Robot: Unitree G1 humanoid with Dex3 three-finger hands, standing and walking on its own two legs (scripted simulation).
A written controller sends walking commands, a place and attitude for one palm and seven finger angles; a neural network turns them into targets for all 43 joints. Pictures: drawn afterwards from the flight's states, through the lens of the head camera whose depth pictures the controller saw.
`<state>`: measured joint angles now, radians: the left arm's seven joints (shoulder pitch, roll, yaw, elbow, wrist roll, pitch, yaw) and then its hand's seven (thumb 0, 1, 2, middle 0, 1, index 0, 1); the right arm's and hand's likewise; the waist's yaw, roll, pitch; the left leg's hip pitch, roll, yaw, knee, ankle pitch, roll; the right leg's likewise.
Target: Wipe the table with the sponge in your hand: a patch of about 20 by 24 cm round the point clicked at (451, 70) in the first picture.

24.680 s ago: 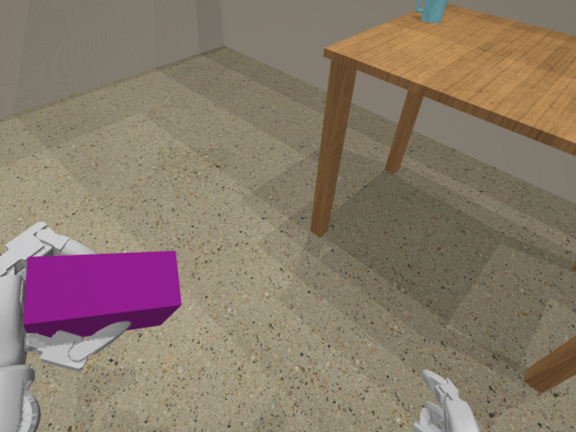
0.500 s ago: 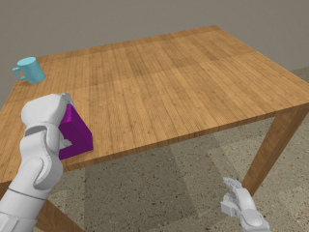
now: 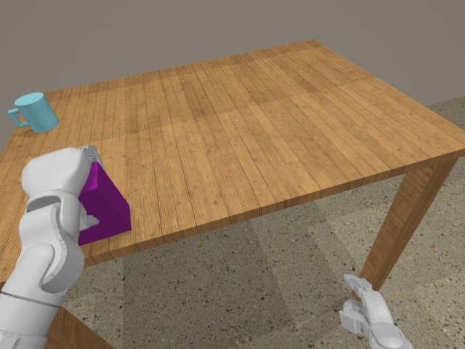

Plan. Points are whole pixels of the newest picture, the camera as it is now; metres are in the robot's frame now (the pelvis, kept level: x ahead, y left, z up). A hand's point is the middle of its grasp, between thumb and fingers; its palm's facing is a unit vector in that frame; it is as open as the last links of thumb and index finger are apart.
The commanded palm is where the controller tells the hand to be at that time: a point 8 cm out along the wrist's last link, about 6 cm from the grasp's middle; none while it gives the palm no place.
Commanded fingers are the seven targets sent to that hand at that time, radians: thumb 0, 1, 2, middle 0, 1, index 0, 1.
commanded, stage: wipe forward along the first lane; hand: left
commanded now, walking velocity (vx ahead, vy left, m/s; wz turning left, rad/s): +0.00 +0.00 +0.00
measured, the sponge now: (92, 214) +0.27 +0.31 +0.11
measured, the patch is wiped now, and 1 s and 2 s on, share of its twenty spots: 0.05 0.25 0.40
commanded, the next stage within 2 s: slide across to the middle lane in 1.58 s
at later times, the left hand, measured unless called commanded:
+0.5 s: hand (83, 177) +0.31 +0.32 +0.16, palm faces +0.03 +0.01 -1.00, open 9.8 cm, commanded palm +0.28 +0.32 +0.20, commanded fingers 0.00 0.10 1.30 -1.20 -1.60 -1.20 -1.60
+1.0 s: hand (85, 161) +0.35 +0.34 +0.16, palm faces -0.05 +0.03 -1.00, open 9.8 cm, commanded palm +0.34 +0.35 +0.19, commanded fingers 0.00 0.10 1.30 -1.20 -1.60 -1.20 -1.60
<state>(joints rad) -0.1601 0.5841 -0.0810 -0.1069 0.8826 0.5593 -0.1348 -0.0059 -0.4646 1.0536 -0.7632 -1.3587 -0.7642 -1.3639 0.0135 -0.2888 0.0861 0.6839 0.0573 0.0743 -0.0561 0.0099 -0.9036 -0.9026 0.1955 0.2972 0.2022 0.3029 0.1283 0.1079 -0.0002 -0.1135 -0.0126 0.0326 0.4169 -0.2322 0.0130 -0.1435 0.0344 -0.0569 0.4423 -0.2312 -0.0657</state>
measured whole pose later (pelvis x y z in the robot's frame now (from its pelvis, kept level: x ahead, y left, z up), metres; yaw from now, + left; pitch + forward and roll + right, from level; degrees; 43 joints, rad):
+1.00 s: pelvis -0.01 -0.01 +0.00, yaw +1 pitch +1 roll +1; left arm -0.62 0.67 -0.01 0.68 0.95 0.17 -0.13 0.01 -0.55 1.14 -0.81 -1.32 -0.81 -1.34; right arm 0.20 -0.31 0.03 0.74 0.07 0.07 -0.11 0.01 -0.90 -0.90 0.20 0.30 0.20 0.30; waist 0.05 0.08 -0.04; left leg -0.26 0.00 0.00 0.48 -0.24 0.00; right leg -0.27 0.05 -0.08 0.48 -0.23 -0.08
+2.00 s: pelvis +0.02 +0.03 +0.00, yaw +1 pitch +4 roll -1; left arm -0.75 0.66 -0.11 0.77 0.96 0.14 -0.04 0.00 -0.55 1.16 -0.79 -1.35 -0.78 -1.39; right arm 0.24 -0.30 0.00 0.76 0.09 0.07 -0.08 0.01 -0.90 -0.90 0.20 0.30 0.20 0.30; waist 0.06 0.08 -0.04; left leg -0.23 -0.04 0.02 0.39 -0.23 0.05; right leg -0.23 0.01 -0.07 0.37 -0.21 -0.03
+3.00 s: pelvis +0.03 +0.03 +0.00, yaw +0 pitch +1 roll +0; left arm -0.55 0.47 -0.23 0.30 0.96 0.56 -0.08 0.01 -0.48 1.10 -0.74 -1.37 -0.74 -1.40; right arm 0.04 -0.29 0.07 0.69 0.07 0.10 -0.03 0.01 -0.90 -0.90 0.19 0.30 0.20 0.30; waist 0.09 0.09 -0.05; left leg -0.14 -0.04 0.03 0.36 -0.24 0.05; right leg -0.16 0.01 -0.05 0.38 -0.23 -0.03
